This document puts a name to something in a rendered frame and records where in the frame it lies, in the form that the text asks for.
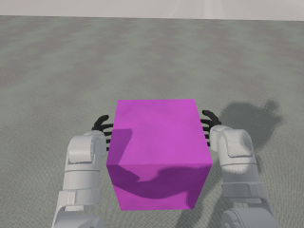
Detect robot right hand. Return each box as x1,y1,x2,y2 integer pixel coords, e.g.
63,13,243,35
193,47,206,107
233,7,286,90
200,110,221,147

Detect robot right upper arm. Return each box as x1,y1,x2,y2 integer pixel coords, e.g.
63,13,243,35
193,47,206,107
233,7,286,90
220,207,278,228

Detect robot left forearm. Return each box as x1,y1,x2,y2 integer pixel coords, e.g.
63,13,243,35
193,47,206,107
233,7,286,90
51,130,107,228

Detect robot right forearm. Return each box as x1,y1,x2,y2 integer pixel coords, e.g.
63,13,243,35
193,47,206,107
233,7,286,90
209,124,279,228

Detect carton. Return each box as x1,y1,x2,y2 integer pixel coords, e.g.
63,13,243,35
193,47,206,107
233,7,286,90
106,99,213,211

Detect robot left hand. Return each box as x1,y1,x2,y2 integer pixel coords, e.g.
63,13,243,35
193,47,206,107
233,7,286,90
91,115,114,151

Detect robot left upper arm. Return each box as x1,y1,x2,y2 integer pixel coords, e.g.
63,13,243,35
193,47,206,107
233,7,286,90
53,214,105,228

